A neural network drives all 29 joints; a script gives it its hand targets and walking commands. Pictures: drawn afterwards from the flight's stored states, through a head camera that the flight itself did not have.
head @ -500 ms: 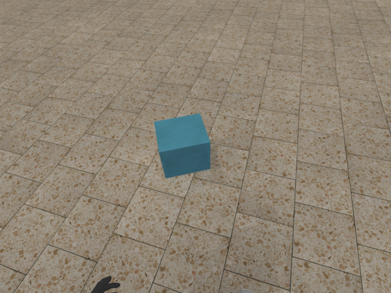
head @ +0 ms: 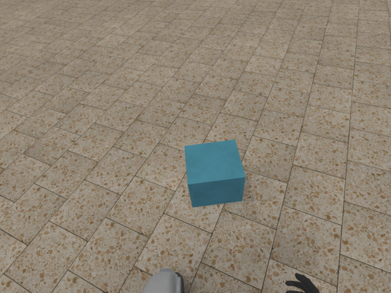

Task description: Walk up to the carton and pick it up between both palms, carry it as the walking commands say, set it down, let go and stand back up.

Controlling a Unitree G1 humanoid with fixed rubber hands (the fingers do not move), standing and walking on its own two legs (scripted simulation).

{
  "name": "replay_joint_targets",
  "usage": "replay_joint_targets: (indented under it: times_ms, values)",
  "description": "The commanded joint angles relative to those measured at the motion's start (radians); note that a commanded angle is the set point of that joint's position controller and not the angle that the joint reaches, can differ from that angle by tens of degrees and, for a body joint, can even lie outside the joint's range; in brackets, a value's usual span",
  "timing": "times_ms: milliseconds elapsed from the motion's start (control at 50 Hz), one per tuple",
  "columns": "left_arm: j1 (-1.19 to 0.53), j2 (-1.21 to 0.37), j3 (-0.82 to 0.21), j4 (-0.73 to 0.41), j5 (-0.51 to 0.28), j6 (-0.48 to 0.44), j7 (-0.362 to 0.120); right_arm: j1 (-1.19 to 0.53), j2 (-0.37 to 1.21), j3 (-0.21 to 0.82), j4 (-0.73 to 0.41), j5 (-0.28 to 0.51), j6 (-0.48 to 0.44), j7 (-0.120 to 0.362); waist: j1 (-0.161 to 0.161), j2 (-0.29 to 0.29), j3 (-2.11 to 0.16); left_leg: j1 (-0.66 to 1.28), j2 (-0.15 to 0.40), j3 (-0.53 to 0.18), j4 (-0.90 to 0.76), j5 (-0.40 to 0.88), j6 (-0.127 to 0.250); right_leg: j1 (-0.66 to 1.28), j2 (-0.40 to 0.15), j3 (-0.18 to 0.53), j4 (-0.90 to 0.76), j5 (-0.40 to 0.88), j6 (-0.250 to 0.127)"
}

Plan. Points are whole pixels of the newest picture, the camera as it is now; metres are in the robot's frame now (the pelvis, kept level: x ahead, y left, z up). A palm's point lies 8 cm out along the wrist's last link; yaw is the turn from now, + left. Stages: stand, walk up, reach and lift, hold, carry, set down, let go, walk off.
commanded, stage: walk up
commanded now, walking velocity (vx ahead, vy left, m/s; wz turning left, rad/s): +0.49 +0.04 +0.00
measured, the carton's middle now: (213, 173) +0.81 +0.06 -0.66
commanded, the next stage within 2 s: none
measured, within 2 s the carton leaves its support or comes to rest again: neither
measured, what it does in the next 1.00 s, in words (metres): walks ahead: left foot, then right foot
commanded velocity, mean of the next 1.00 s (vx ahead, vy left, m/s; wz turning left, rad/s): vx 0.34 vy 0.00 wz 0.00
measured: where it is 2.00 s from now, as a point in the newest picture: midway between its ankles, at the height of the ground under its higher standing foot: (216, 248)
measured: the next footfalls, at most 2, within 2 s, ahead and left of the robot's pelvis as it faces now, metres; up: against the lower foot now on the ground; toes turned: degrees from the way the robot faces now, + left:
left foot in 0.08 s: +0.20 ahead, +0.19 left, +0.00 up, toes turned +12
right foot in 0.58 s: +0.47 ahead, -0.10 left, +0.00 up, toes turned -7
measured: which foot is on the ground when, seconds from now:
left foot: up 0.00-0.06, down 0.08-0.58, up 0.60-1.00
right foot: down 0.00-0.08, up 0.10-0.56, down 0.58-1.00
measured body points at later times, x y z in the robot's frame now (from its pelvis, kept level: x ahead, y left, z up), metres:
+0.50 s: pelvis +0.26 +0.03 +0.00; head +0.28 +0.04 +0.44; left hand +0.37 +0.26 -0.15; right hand +0.17 -0.20 -0.14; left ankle +0.17 +0.18 -0.75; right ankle +0.43 -0.10 -0.70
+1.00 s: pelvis +0.39 -0.01 +0.01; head +0.39 -0.05 +0.46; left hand +0.35 +0.24 -0.12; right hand +0.39 -0.24 -0.17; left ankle +0.43 +0.19 -0.67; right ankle +0.43 -0.10 -0.75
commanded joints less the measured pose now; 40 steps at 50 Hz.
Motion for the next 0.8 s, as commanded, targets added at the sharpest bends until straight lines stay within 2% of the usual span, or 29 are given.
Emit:
replay_joint_targets:
  times_ms: [0,20,40,60,80,100,120,140,160,180,220,280,340,400,460,480,500,520,540,560,580,600,620,640,660,680,720,740,780]
  values:
    - [0.028,0.174,0.014,0.008,-0.009,0.003,-0.006,-0.066,-0.035,-0.008,-0.062,0.002,-0.04,-0.017,-0.042,-0.296,0.037,0.199,-0.023,0.073,-0.1,-0.115,0.015,-0.121,-0.126,-0.021,-0.018,0.25,-0.164]
    - [0.036,0.186,0.013,0.018,-0.015,0.006,-0.006,-0.009,-0.057,-0.018,-0.048,-0.004,-0.05,-0.027,-0.065,-0.242,-0.002,0.296,-0.038,0.095,-0.133,-0.142,0.02,-0.115,-0.116,-0.022,0.074,0.343,-0.16]
    - [0.05,0.18,0.005,0.025,-0.019,0.01,-0.008,0.117,-0.093,-0.038,0.004,-0.016,-0.062,-0.039,-0.099,-0.115,-0.09,0.466,-0.074,0.124,-0.198,-0.162,0.042,-0.115,-0.073,-0.048,0.285,0.451,-0.145]
    - [0.04,0.151,-0.009,0.014,-0.023,0.008,-0.007,0.298,-0.172,-0.073,0.057,-0.027,-0.081,-0.055,-0.168,0.011,-0.219,0.74,0.0,-0.001,-0.162,-0.181,0.075,-0.293,-0.046,-0.026,0.566,0.358,-0.117]
    - [0.002,0.075,-0.019,-0.02,-0.03,0.008,-0.013,0.464,-0.288,-0.1,0.09,-0.025,-0.091,-0.069,-0.19,0.283,-0.286,0.9,0.288,-0.412,-0.25,-0.102,0.081,-0.582,0.089,0.015,0.865,-0.211,-0.086]
    - [0.058,0.086,-0.006,-0.007,-0.03,0.012,-0.003,0.519,-0.349,-0.112,0.087,-0.005,-0.087,-0.073,-0.18,0.252,-0.33,0.977,0.48,-0.723,-0.363,0.049,0.125,-0.74,0.125,0.101,1.037,-0.336,-0.075]
    - [-0.022,0.111,0.007,0.009,-0.025,0.017,-0.004,0.479,-0.277,-0.089,0.079,0.003,-0.084,-0.074,-0.159,0.115,-0.231,0.847,0.433,-0.614,-0.361,0.106,0.136,-0.744,0.044,0.164,1.081,-0.223,-0.066]
    - [-0.073,0.089,0.0,0.009,-0.019,0.018,-0.014,0.394,-0.177,-0.053,0.066,0.002,-0.085,-0.07,-0.13,0.08,-0.103,0.66,0.331,-0.431,-0.364,0.15,0.128,-0.704,0.005,0.158,1.043,-0.108,-0.064]
    - [-0.088,0.057,-0.007,0.012,-0.014,0.02,-0.023,0.311,-0.105,-0.027,0.051,0.003,-0.087,-0.067,-0.107,0.102,-0.024,0.533,0.257,-0.293,-0.373,0.148,0.115,-0.656,-0.01,0.151,0.98,-0.041,-0.057]
    - [-0.081,0.051,-0.006,0.015,-0.009,0.03,-0.03,0.266,-0.073,-0.018,0.039,0.007,-0.091,-0.069,-0.093,0.154,-0.008,0.492,0.22,-0.215,-0.394,0.12,0.105,-0.62,-0.015,0.135,0.937,0.002,-0.055]
    - [-0.106,0.052,0.004,-0.003,0.006,0.059,-0.043,0.28,-0.065,-0.016,0.045,0.014,-0.1,-0.068,-0.078,0.17,0.015,0.433,0.196,-0.136,-0.436,0.082,0.097,-0.582,-0.001,0.089,0.877,0.07,-0.041]
    - [-0.209,0.059,0.008,-0.05,0.007,0.078,-0.059,0.33,-0.075,-0.027,0.054,0.007,-0.105,-0.074,-0.085,0.156,0.05,0.437,0.202,-0.093,-0.472,0.114,0.116,-0.626,0.013,0.053,0.797,0.176,-0.024]
    - [-0.301,0.059,0.004,-0.082,0.005,0.084,-0.069,0.357,-0.079,-0.035,0.058,0.003,-0.104,-0.081,-0.097,0.153,0.087,0.445,0.183,-0.044,-0.482,0.152,0.108,-0.611,0.027,0.036,0.636,0.238,-0.015]
    - [-0.393,0.064,-0.001,-0.103,-0.002,0.086,-0.076,0.367,-0.099,-0.046,0.063,0.001,-0.098,-0.088,-0.114,0.164,0.104,0.467,0.177,-0.008,-0.481,0.162,0.1,-0.549,0.045,0.021,0.473,0.248,-0.016]
    - [-0.43,0.078,0.0,-0.11,-0.008,0.082,-0.07,0.39,-0.118,-0.052,0.076,0.003,-0.085,-0.099,-0.124,0.164,0.086,0.522,0.203,-0.02,-0.445,0.185,0.099,-0.511,0.055,0.02,0.404,0.223,-0.031]
    - [-0.429,0.082,-0.002,-0.109,-0.008,0.072,-0.064,0.392,-0.117,-0.048,0.085,0.005,-0.084,-0.101,-0.123,0.182,0.073,0.53,0.188,-0.002,-0.424,0.164,0.094,-0.476,0.064,0.009,0.373,0.198,-0.044]
    - [-0.404,0.072,-0.011,-0.111,-0.002,0.056,-0.057,0.413,-0.1,-0.039,0.111,0.007,-0.073,-0.103,-0.118,0.231,0.046,0.535,0.122,0.051,-0.365,0.088,0.087,-0.406,0.085,-0.012,0.33,0.181,-0.058]
    - [-0.352,0.09,-0.004,-0.086,-0.002,0.044,-0.048,0.44,-0.091,-0.032,0.131,0.012,-0.065,-0.103,-0.097,0.152,0.014,0.516,0.099,0.068,-0.265,0.072,0.082,-0.305,0.086,-0.034,0.259,0.219,-0.062]
    - [-0.271,0.117,0.006,-0.053,-0.006,0.031,-0.037,0.473,-0.077,-0.022,0.144,0.014,-0.06,-0.101,-0.065,0.022,-0.05,0.462,0.075,0.053,-0.11,0.045,0.079,-0.165,0.066,-0.023,0.213,0.227,-0.074]
    - [-0.141,0.191,0.031,-0.016,-0.012,0.017,-0.025,0.506,-0.054,-0.013,0.127,0.019,-0.058,-0.101,-0.031,-0.175,-0.168,0.316,0.032,0.024,0.119,-0.172,0.058,0.013,-0.069,0.132,0.218,0.367,-0.091]
    - [-0.048,0.291,0.05,-0.012,-0.015,0.014,-0.016,0.56,-0.002,0.003,0.1,0.032,-0.057,-0.102,-0.024,-0.405,-0.235,0.127,-0.077,-0.026,0.362,-0.553,0.019,0.142,-0.299,0.479,0.141,0.552,-0.167]
    - [-0.025,0.282,0.039,-0.006,-0.024,0.021,-0.011,0.532,-0.021,-0.009,0.109,0.024,-0.052,-0.108,-0.022,-0.342,-0.259,0.122,-0.037,-0.124,0.461,-0.577,0.025,0.121,-0.334,0.538,0.104,0.55,-0.199]
    - [-0.078,0.247,0.022,-0.019,-0.02,0.017,-0.01,0.497,-0.051,-0.02,0.122,0.018,-0.041,-0.108,-0.048,-0.164,-0.207,0.143,-0.005,-0.162,0.471,-0.511,0.018,0.033,-0.308,0.489,0.097,0.567,-0.175]
    - [-0.122,0.212,0.01,-0.024,-0.021,0.022,-0.006,0.472,-0.06,-0.026,0.132,0.013,-0.024,-0.103,-0.077,-0.049,-0.139,0.157,0.006,-0.177,0.471,-0.45,0.01,-0.064,-0.292,0.457,0.077,0.58,-0.154]
    - [-0.186,0.176,0.008,-0.037,-0.021,0.024,-0.005,0.461,-0.038,-0.018,0.142,0.01,-0.01,-0.096,-0.095,-0.076,-0.076,0.18,0.019,-0.164,0.441,-0.394,0.008,-0.175,-0.253,0.372,0.041,0.49,-0.14]
    - [-0.225,0.158,0.011,-0.044,-0.017,0.027,-0.005,0.464,-0.028,-0.014,0.148,0.005,0.009,-0.086,-0.114,-0.126,-0.041,0.209,0.01,-0.145,0.426,-0.335,0.01,-0.273,-0.21,0.314,0.0,0.322,-0.112]
    - [-0.255,0.136,0.011,-0.053,-0.011,0.031,-0.011,0.461,-0.024,-0.005,0.152,-0.002,0.028,-0.07,-0.128,-0.225,-0.002,0.236,-0.011,-0.114,0.39,-0.224,0.016,-0.376,-0.133,0.233,-0.067,0.015,-0.05]
    - [-0.249,0.134,0.011,-0.052,-0.008,0.031,-0.01,0.445,-0.026,-0.002,0.15,-0.006,0.032,-0.065,-0.126,-0.24,0.013,0.224,-0.02,-0.099,0.379,-0.185,0.013,-0.389,-0.121,0.218,-0.095,-0.08,-0.037]
    - [-0.215,0.145,0.012,-0.051,-0.005,0.032,-0.008,0.406,-0.038,-0.001,0.141,-0.013,0.035,-0.06,-0.116,-0.228,0.028,0.179,-0.025,-0.081,0.366,-0.142,0.0,-0.376,-0.128,0.21,-0.123,-0.138,-0.038]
